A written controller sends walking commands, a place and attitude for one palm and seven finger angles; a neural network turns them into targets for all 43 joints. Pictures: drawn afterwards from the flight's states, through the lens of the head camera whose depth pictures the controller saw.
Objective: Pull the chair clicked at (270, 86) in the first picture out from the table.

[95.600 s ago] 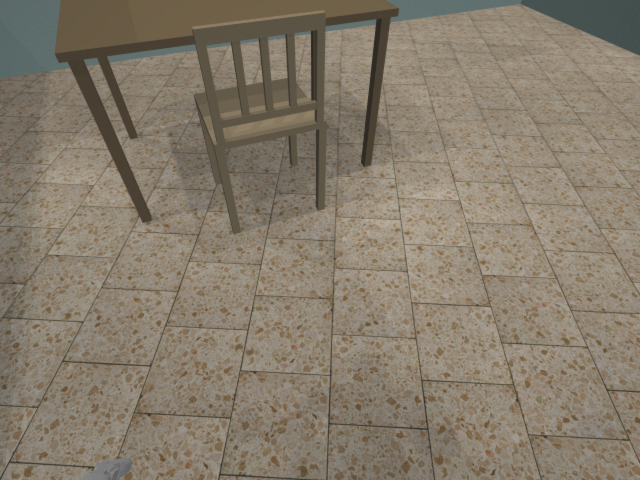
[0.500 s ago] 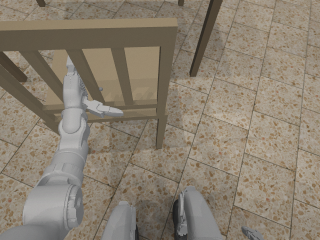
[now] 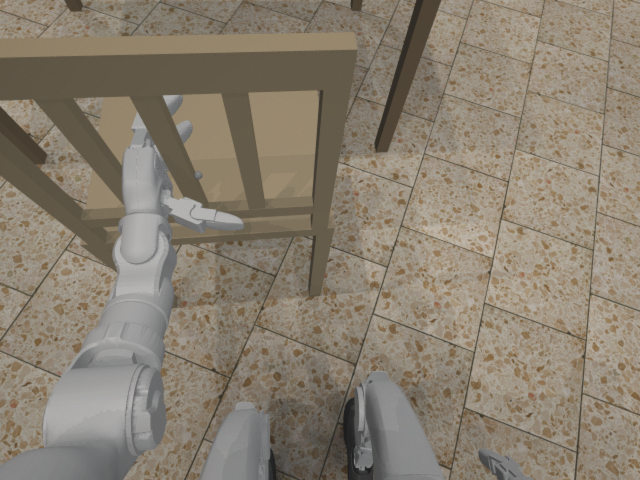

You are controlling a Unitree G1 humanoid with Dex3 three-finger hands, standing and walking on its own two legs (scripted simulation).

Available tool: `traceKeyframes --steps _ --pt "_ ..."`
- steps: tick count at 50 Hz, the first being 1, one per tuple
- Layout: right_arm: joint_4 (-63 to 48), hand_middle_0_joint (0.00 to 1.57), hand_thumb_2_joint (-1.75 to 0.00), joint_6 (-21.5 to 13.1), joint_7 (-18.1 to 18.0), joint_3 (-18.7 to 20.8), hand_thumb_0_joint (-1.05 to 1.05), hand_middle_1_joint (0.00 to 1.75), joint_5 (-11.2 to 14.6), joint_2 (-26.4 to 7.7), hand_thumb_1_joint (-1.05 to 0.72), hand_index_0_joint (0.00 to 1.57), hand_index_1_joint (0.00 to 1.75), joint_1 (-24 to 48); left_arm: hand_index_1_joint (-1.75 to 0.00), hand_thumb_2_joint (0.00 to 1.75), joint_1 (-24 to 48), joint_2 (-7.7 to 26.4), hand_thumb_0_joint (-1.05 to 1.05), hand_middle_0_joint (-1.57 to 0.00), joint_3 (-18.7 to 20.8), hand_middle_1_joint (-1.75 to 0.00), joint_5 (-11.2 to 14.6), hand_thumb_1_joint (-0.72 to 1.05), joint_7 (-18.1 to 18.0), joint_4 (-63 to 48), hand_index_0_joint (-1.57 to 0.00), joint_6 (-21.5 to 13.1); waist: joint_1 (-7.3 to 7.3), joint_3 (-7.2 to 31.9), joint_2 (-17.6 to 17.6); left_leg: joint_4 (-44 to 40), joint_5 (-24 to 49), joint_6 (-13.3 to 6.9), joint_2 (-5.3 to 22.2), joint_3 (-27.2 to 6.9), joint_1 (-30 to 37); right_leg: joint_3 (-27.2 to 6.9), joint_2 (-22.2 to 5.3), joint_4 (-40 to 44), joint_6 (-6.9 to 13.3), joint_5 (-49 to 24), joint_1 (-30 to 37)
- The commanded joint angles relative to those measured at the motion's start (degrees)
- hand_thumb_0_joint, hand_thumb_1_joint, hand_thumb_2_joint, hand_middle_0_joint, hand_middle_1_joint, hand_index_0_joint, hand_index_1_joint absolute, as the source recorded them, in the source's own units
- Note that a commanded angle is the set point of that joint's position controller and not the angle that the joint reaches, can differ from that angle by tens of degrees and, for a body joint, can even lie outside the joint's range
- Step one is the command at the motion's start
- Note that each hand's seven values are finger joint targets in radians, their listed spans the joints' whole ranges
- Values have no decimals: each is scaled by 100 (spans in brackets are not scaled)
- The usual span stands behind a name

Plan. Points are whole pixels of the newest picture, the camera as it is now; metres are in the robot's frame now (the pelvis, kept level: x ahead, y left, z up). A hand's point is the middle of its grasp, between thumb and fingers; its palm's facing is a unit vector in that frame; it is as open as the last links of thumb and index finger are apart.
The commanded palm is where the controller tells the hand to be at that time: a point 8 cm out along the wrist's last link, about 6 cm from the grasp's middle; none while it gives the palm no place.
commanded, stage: hook a spindle and tug to test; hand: left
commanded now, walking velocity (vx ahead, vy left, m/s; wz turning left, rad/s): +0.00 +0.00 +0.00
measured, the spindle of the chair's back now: (178, 161) +0.50 +0.15 +0.02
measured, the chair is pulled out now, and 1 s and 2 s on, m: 0.27 0.30 0.38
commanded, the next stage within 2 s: step backward, pulling the chair out in 1.18 s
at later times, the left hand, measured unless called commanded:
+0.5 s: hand (196, 174) +0.48 +0.12 +0.03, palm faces +0.04 -1.00 -0.02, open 6.6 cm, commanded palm +0.44 +0.16 +0.03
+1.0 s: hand (198, 192) +0.45 +0.12 +0.03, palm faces +0.02 -1.00 -0.02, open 5.4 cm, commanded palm +0.42 +0.17 +0.03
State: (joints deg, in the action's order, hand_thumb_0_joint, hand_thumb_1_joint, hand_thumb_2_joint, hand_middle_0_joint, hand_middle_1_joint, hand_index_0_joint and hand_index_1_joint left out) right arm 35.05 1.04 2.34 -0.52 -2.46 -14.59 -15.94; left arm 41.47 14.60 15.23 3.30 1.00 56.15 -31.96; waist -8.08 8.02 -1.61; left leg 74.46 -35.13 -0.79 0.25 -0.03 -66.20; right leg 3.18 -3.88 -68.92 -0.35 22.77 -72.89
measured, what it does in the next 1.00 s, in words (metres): stands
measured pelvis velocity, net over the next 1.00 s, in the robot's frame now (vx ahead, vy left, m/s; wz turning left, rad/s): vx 0.03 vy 0.00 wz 0.00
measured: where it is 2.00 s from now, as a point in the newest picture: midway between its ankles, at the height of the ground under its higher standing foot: outside the picture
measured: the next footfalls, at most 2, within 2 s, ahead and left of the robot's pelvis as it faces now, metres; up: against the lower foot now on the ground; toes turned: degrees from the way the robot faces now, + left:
none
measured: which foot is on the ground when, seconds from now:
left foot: down 0.00-1.00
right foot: down 0.00-1.00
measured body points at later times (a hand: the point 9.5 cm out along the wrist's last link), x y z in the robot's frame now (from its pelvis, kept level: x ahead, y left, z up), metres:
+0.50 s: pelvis +0.02 +0.01 +0.01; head +0.17 +0.01 +0.43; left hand +0.47 +0.18 +0.03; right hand +0.08 -0.25 -0.12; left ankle -0.01 +0.11 -0.62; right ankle +0.08 -0.13 -0.62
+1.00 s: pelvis +0.03 +0.00 +0.01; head +0.17 +0.00 +0.44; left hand +0.44 +0.17 +0.03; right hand +0.12 -0.26 -0.11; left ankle -0.01 +0.11 -0.62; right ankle +0.08 -0.13 -0.62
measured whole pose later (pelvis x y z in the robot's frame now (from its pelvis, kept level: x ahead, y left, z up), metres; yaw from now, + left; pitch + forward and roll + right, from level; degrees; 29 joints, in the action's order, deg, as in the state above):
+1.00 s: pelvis +0.03 +0.00 +0.01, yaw +0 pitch +26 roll -1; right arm 32.8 1.4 2.9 0.6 -1.6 -13.9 -14.8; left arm 27.2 10.2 10.3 5.4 0.1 40.5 -29.5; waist -5.7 9.2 -1.6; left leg 71.2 -36.3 -0.6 0.5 0.2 -61.2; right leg 3.0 -3.5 -66.9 -0.5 24.6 -68.6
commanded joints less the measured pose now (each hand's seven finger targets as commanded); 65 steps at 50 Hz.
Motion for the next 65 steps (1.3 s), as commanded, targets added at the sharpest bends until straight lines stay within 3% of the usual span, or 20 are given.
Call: traceKeyframes --steps 1,4,9,12,13,17,24,26,30,35,37,44,46,49,52,54,60,63,64,65 --pt "-407 20 -90 -113 -81 369 0 30 24 -931 -90 20 30 -790 -101 35 2234 825 0 -36 21 -101 15 -39 -27 -1319 -36 -369 -178 3043 -198 -1119 1876 42 -129 -122 924 -193 306 643 147 -1071 2756" --pt "-456 20 -90 -107 -47 403 0 30 18 -918 -90 20 30 -791 -118 42 1864 651 0 -41 -71 -118 38 -22 -47 -1563 -41 -384 -99 3263 -304 -1112 2353 105 -95 -142 1235 -142 310 571 163 -1385 2752" --pt "-400 20 -90 -78 -28 395 0 30 23 -923 -90 20 30 -798 -145 54 1887 529 0 -50 -187 -145 -4 6 -91 -1327 -50 -296 -217 2747 -68 -1143 2010 79 -88 -146 959 -113 323 645 150 -1108 2596" --pt "-424 20 -90 -72 -31 409 0 30 12 -926 -90 20 30 -827 -145 61 1934 599 0 -50 -167 -145 -78 23 -112 -1484 -50 -342 -137 2956 -308 -1165 2223 123 -86 -196 1172 -88 314 561 182 -1172 2551" --pt "-411 20 -90 -69 -20 414 0 30 4 -904 -90 20 30 -817 -145 64 1980 391 0 -50 -324 -145 -59 28 -105 -1520 -50 -334 -201 3019 -337 -1123 2378 131 -76 -191 1304 -74 326 560 174 -1275 2492" --pt "-448 20 -90 -35 25 457 0 30 12 -891 -90 20 30 -836 -145 73 1535 248 0 -50 -396 -145 35 51 -88 -1847 -50 -305 -91 3291 -495 -1103 3081 232 -27 -217 1692 -24 331 527 196 -1666 2554" --pt "-501 20 -90 -6 38 463 0 30 38 -842 -90 20 30 -789 -145 90 1100 145 0 -50 -508 -145 34 90 -128 -2099 -50 -248 -56 3128 -277 -1178 3034 185 -27 -177 1522 -34 330 580 200 -1860 2859" --pt "-512 20 -90 -10 41 465 0 30 40 -840 -90 20 30 -781 -145 90 1057 87 0 -50 -580 -145 37 90 -147 -2249 -50 -266 -44 3154 -396 -1176 3201 212 -10 -195 1689 -21 334 572 200 -1860 2755" --pt "-506 20 -90 -14 25 448 0 30 45 -844 -90 20 30 -741 -145 90 919 129 0 -50 -519 -145 42 90 -174 -2088 -50 -231 -54 2840 -157 -1208 2827 156 -41 -145 1370 -36 331 606 202 -1771 2836" --pt "-555 20 -90 -47 10 460 0 30 52 -819 -90 20 30 -698 -145 90 583 291 0 -50 -365 -145 27 90 -132 -2255 -50 -263 70 3045 -114 -1170 2843 126 -82 -63 1217 -119 290 558 216 -2063 3182" --pt "-577 20 -90 -52 15 458 0 30 70 -791 -90 20 30 -648 -145 90 457 164 0 -50 -477 -145 59 90 -92 -2373 -50 -257 89 3069 -159 -1187 2957 141 -65 -58 1322 -112 282 563 214 -2125 3182" --pt "-687 20 -90 -74 -5 459 0 30 115 -780 -90 20 30 -544 -145 90 -50 145 0 -50 -480 -145 148 90 -38 -2607 -50 -169 153 2947 69 -1226 2768 110 -80 -7 1141 -154 271 621 206 -2176 3398" --pt "-708 20 -90 -87 -4 450 0 30 115 -772 -90 20 30 -522 -145 90 -150 199 0 -50 -431 -145 151 90 -49 -2671 -50 -164 201 2978 -53 -1223 2733 114 -97 15 1124 -165 263 609 210 -2155 3408" --pt "-709 20 -90 -115 -22 456 0 30 127 -773 -90 20 30 -483 -145 90 -296 145 0 -50 -474 -145 180 90 -38 -2664 -50 -154 157 2868 172 -1200 2593 93 -100 33 1023 -192 266 641 192 -2134 3444" --pt "-718 20 -90 -135 -26 453 0 30 130 -746 -90 20 30 -438 -145 90 -227 -49 0 -50 -704 -145 150 90 -19 -2865 -50 -166 166 2869 -138 -1217 2712 122 -89 4 1238 -143 254 597 202 -2041 3227" --pt "-700 20 -90 -148 -43 457 0 30 134 -779 -90 20 30 -414 -145 90 -212 66 0 -50 -602 -145 161 90 -32 -2802 -50 -145 153 2758 38 -1200 2520 115 -93 5 1117 -150 257 619 188 -1889 3198" --pt "-707 20 -90 -181 -75 470 0 30 118 -774 -90 20 30 -368 -145 90 -31 20 0 -50 -715 -145 123 90 -70 -3041 -50 -164 145 2944 -147 -1167 2713 127 -101 -43 1287 -129 235 539 204 -1963 3132" --pt "-685 20 -90 -195 -77 451 0 30 127 -773 -90 20 30 -342 -145 90 -106 -29 0 -50 -712 -145 142 90 -76 -2844 -50 -131 130 2776 107 -1181 2409 114 -112 -33 1121 -133 244 601 181 -1740 3130" --pt "-673 20 -90 -207 -89 444 0 30 120 -768 -90 20 30 -311 -145 90 220 -106 0 -50 -853 -145 121 90 -83 -2970 -50 -149 66 2797 -27 -1175 2341 108 -116 -33 1146 -141 231 606 180 -1682 3073" --pt "-1093 20 -90 219 -306 450 0 30 415 -625 -90 20 30 -660 -145 90 826 1431 0 -50 -328 -145 -352 90 -499 -3618 -50 534 363 3675 10 -2299 2099 -55 -58 233 2473 -741 -178 1850 232 -1808 5330"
